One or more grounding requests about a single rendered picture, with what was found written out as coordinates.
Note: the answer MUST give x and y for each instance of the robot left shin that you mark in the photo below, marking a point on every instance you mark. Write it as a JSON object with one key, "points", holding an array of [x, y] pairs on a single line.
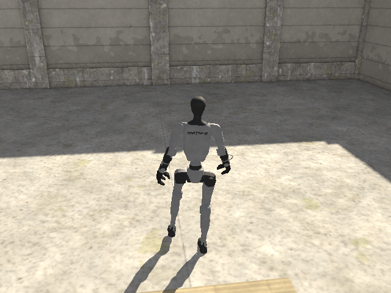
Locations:
{"points": [[174, 210]]}

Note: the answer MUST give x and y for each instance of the left robot hand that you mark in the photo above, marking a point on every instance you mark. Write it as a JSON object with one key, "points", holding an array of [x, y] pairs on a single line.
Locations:
{"points": [[159, 176]]}

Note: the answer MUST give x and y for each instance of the right robot hand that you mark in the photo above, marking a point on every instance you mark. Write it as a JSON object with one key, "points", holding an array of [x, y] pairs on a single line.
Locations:
{"points": [[222, 166]]}

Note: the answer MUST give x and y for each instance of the robot left upper arm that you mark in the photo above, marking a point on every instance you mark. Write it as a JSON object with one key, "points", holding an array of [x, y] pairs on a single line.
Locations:
{"points": [[178, 127]]}

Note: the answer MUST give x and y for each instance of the right robot forearm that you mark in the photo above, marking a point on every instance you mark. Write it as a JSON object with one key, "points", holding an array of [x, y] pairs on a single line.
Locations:
{"points": [[225, 159]]}

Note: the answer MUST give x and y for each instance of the robot right upper arm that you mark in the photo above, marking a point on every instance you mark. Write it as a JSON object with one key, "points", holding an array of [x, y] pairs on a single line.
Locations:
{"points": [[216, 129]]}

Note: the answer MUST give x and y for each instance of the right robot foot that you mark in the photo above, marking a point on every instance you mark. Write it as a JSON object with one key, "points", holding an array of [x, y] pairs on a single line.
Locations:
{"points": [[203, 248]]}

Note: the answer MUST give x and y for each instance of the left robot forearm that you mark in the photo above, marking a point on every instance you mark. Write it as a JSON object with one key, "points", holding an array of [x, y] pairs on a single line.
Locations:
{"points": [[165, 162]]}

